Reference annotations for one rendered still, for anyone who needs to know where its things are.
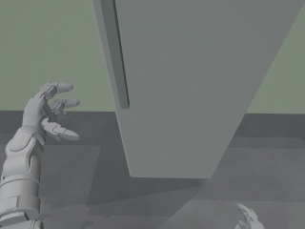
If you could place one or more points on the handle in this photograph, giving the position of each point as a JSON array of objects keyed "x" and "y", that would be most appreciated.
[{"x": 109, "y": 12}]

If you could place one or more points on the robot left forearm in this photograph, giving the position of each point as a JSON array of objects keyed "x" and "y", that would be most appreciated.
[{"x": 20, "y": 180}]

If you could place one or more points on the robot left hand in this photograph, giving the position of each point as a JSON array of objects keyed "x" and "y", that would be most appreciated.
[{"x": 37, "y": 110}]

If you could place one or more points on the robot right hand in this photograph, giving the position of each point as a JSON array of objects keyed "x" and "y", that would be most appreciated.
[{"x": 250, "y": 217}]

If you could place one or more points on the robot left upper arm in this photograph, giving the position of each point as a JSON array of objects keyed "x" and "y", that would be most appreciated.
[{"x": 28, "y": 224}]

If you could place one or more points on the fridge door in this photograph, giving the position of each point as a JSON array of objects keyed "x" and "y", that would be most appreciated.
[{"x": 192, "y": 70}]

